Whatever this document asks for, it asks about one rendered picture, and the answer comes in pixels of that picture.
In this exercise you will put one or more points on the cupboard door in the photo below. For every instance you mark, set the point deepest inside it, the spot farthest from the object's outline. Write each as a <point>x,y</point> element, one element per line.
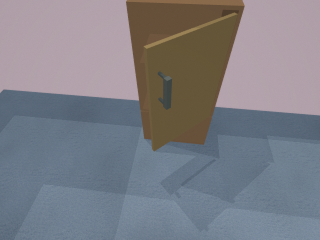
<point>194,59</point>

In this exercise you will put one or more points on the handle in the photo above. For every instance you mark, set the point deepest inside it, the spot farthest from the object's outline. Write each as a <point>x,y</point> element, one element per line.
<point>167,91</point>

